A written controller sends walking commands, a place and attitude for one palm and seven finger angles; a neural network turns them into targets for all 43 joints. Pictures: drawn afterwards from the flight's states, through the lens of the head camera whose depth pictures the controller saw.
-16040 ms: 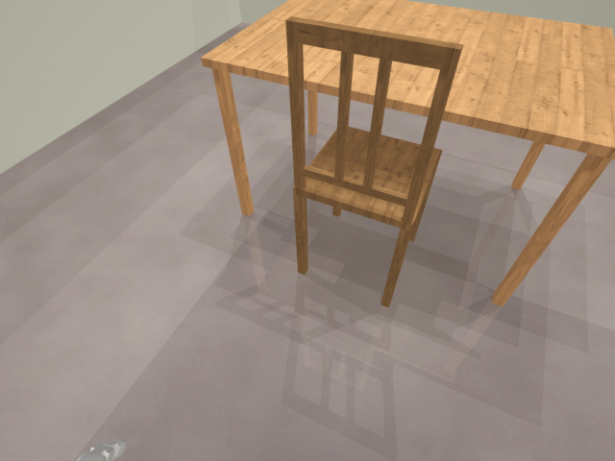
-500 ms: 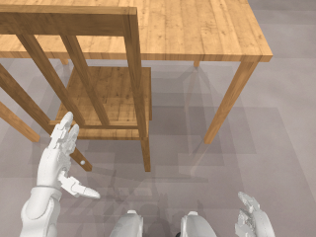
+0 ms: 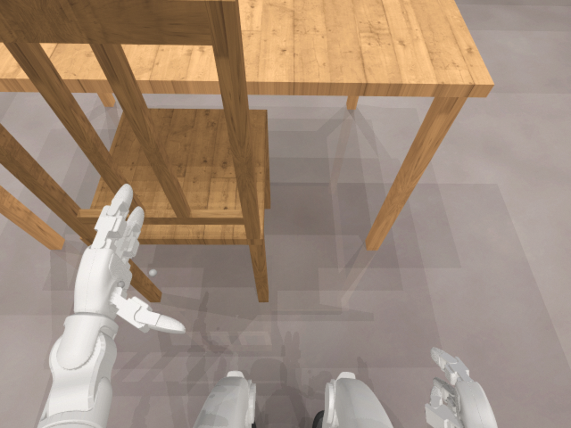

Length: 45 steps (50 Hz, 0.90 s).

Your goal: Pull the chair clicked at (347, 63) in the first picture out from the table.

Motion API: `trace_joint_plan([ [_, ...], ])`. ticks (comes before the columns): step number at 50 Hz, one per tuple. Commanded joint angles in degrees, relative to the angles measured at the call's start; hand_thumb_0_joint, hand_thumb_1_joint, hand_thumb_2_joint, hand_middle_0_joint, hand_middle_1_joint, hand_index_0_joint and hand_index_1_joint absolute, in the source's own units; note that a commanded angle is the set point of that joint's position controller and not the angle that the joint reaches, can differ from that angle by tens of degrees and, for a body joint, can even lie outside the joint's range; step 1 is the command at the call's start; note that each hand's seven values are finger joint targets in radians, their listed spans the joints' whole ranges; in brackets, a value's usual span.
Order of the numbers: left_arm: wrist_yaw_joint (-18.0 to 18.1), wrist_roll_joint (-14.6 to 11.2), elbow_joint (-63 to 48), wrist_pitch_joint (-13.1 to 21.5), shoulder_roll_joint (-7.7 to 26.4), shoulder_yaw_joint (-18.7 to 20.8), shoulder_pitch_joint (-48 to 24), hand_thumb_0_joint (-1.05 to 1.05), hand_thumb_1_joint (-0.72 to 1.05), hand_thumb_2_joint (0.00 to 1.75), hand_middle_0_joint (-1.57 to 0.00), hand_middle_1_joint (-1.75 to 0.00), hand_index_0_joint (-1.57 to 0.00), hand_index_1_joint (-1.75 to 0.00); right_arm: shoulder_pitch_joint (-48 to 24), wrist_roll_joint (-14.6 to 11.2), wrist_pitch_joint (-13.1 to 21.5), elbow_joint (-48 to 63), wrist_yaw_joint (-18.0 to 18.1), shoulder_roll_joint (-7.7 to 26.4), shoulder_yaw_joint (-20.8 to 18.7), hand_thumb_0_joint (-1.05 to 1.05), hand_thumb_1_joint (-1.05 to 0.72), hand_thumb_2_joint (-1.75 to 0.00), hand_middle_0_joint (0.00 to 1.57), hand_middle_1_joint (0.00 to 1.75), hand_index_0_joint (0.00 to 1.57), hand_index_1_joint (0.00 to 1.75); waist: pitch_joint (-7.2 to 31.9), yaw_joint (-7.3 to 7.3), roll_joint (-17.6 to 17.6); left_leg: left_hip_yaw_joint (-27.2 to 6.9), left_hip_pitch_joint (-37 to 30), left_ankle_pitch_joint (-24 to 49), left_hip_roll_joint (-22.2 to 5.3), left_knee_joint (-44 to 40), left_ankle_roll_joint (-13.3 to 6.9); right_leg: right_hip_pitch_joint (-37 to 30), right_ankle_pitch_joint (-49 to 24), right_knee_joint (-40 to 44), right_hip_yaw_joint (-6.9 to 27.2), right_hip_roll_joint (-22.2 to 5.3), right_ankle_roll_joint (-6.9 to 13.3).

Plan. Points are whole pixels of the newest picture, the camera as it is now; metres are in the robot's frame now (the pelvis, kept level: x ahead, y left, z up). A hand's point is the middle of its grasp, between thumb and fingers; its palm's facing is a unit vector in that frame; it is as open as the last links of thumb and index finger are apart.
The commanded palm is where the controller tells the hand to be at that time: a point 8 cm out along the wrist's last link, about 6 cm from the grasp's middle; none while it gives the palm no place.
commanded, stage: aim the fingers beside a spindle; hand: left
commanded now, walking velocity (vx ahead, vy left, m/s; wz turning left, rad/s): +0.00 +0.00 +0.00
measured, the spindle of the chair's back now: (95, 151) +0.48 +0.30 +0.06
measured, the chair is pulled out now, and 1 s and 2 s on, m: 0.00 0.00 0.00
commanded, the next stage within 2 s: push the fingers through the gap in 0.88 s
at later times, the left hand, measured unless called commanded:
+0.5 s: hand (166, 260) +0.33 +0.18 +0.02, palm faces +0.00 -1.00 -0.05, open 16.9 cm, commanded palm +0.31 +0.24 +0.02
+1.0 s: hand (163, 262) +0.33 +0.18 +0.02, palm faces +0.01 -1.00 -0.05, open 16.9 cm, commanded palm +0.31 +0.24 +0.02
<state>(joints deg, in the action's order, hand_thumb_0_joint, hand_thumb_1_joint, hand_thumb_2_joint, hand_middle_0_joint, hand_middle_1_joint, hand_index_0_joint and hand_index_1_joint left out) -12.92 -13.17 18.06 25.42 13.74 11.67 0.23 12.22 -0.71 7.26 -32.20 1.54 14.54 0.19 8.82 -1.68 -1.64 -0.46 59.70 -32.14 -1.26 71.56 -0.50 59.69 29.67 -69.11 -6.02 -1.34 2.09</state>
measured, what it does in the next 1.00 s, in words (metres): stands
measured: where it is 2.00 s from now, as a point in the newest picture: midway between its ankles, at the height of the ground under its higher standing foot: outside the picture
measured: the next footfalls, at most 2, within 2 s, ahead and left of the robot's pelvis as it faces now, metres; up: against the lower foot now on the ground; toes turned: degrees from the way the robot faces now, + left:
none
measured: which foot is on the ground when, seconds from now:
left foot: down 0.00-1.00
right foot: down 0.00-1.00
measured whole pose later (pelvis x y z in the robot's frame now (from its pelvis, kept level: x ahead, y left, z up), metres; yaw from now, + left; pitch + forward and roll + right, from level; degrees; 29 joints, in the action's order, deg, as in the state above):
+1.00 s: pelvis +0.00 +0.01 -0.01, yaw +0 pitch +22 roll -2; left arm -9.4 -11.4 20.7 26.8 13.1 10.1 -3.7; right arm 11.5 -0.5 3.6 -31.9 0.7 14.4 0.1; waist 9.2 -2.1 -1.6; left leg 0.0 62.5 -32.9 -1.1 73.3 -1.1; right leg 62.5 30.1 -70.6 -5.4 -1.5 1.5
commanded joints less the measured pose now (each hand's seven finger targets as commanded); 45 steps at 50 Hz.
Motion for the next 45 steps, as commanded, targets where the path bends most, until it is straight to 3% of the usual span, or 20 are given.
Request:
trace_joint_plan([
  [1, 0.40, -0.73, -10.26, 4.27, 8.06, 3.28, -10.43, 0.00, -0.50, 0.30, -0.06, -0.08, -0.06, -0.08, 0.78, -0.04, 2.35, 7.17, 0.44, 7.77, -3.10, 0.00, -0.90, -0.90, 0.20, 0.30, 0.20, 0.30, 18.87, -1.02, -0.28, -1.29, -8.00, 15.05, 1.47, -9.33, -0.99, -13.98, -12.62, 9.05, 4.90, 1.32, -1.13],
  [4, 0.72, -0.13, -9.97, 4.43, 7.79, 2.46, -12.02, 0.00, -0.50, 0.30, -0.06, -0.08, -0.06, -0.08, 0.82, 0.02, 2.21, 7.03, 0.33, 7.93, -3.11, 0.00, -0.90, -0.90, 0.20, 0.30, 0.20, 0.30, 19.88, -1.05, -1.56, -1.62, -8.65, 14.99, 1.33, -9.26, -0.87, -12.43, -11.93, 8.33, 4.49, 1.32, -0.92],
  [8, 1.67, 0.03, -7.81, 4.59, 9.79, 4.79, -14.51, 0.00, -0.50, 0.30, -0.06, -0.08, -0.06, -0.08, 1.03, 0.17, 1.67, 6.85, 0.45, 8.01, -3.08, 0.00, -0.90, -0.90, 0.20, 0.30, 0.20, 0.30, 20.56, -0.80, -0.07, -1.46, -6.47, 14.34, 1.42, -8.39, -1.00, -13.03, -11.53, 7.80, 5.01, 1.35, -0.99],
  [15, 1.89, 0.73, -6.57, 4.77, 7.72, 2.25, -17.03, 0.00, -0.50, 0.30, -0.06, -0.08, -0.06, -0.08, 1.40, 0.20, 0.82, 6.57, 0.05, 8.04, -3.10, 0.00, -0.90, -0.90, 0.20, 0.30, 0.20, 0.30, 21.82, -1.35, -1.48, -1.74, -8.05, 15.76, 1.17, -8.08, -0.74, -11.03, -12.74, 6.82, 4.47, 1.43, -0.90],
  [19, 2.88, 0.87, -8.50, 4.54, 8.11, 2.84, -14.57, 0.00, -0.50, 0.30, -0.06, -0.08, -0.06, -0.08, 1.50, 0.18, 0.21, 7.14, -0.26, 8.02, -3.34, 0.00, -0.90, -0.90, 0.20, 0.30, 0.20, 0.30, 24.31, -0.62, -1.66, -1.86, -10.15, 18.38, 1.01, -8.59, -0.57, -12.03, -14.70, 6.49, 4.07, 1.46, -0.83],
  [22, 3.77, 0.83, -8.67, 4.48, 8.54, 3.84, -12.15, 0.00, -0.50, 0.30, -0.06, -0.08, -0.06, -0.08, 1.37, 0.14, -0.37, 7.44, -0.44, 7.86, -3.37, 0.00, -0.90, -0.90, 0.20, 0.30, 0.20, 0.30, 23.07, -0.21, 0.31, -1.69, -8.90, 17.39, 1.06, -9.05, -0.57, -13.29, -14.30, 6.95, 4.11, 1.52, -0.93],
  [26, 4.53, 1.38, -7.44, 4.93, 7.39, 2.48, -14.94, 0.00, -0.50, 0.30, -0.06, -0.08, -0.06, -0.08, 1.16, 0.21, -0.88, 7.06, -0.39, 7.87, -3.21, 0.00, -0.90, -0.90, 0.20, 0.30, 0.20, 0.30, 20.37, -1.51, 0.85, -1.63, -7.26, 14.48, 1.22, -8.71, -0.72, -11.36, -11.78, 7.34, 4.17, 1.53, -1.09],
  [33, 3.74, 1.50, -8.64, 5.78, 6.63, 0.73, -15.43, 0.00, -0.50, 0.30, -0.06, -0.08, -0.06, -0.08, 1.07, 0.28, -0.64, 7.12, -0.18, 7.91, -3.26, 0.00, -0.90, -0.90, 0.20, 0.30, 0.20, 0.30, 22.49, -1.46, -1.95, -1.75, -9.61, 16.65, 1.19, -8.44, -0.71, -11.17, -13.33, 6.96, 4.24, 1.46, -0.78],
  [37, 3.62, 1.03, -7.27, 5.03, 7.56, 2.48, -13.58, 0.00, -0.50, 0.30, -0.06, -0.08, -0.06, -0.08, 1.19, 0.13, -1.08, 7.01, -0.23, 7.85, -3.32, 0.00, -0.90, -0.90, 0.20, 0.30, 0.20, 0.30, 22.00, -0.97, 0.20, -1.44, -8.42, 16.81, 1.27, -8.45, -0.68, -12.91, -14.52, 7.27, 4.45, 1.50, -0.98],
  [41, 3.78, 1.07, -7.25, 5.18, 8.40, 3.48, -13.65, 0.00, -0.50, 0.30, -0.06, -0.08, -0.06, -0.08, 0.86, 0.14, -1.39, 7.26, -0.29, 7.73, -3.15, 0.00, -0.90, -0.90, 0.20, 0.30, 0.20, 0.30, 21.41, -0.74, -0.54, -1.39, -7.79, 16.28, 1.38, -8.58, -0.61, -12.89, -14.08, 7.18, 4.49, 1.51, -0.90],
  [43, 3.66, 1.11, -8.76, 5.55, 7.33, 1.95, -15.01, 0.00, -0.50, 0.30, -0.06, -0.08, -0.06, -0.08, 0.88, 0.21, -1.19, 7.32, -0.26, 7.72, -3.16, 0.00, -0.90, -0.90, 0.20, 0.30, 0.20, 0.30, 22.31, -1.29, -1.06, -1.58, -8.91, 17.39, 1.22, -8.23, -0.77, -12.43, -14.80, 6.86, 4.35, 1.56, -0.84],
  [45, 3.58, 1.20, -9.02, 5.72, 7.42, 2.09, -12.79, 0.00, -0.50, 0.30, -0.06, -0.08, -0.06, -0.08, 0.99, 0.21, -1.23, 7.47, -0.32, 7.70, -3.28, 0.00, -0.90, -0.90, 0.20, 0.30, 0.20, 0.30, 22.57, -0.81, -1.68, -1.78, -10.24, 18.84, 1.12, -8.75, -0.46, -12.52, -15.64, 6.78, 4.02, 1.56, -0.71],
])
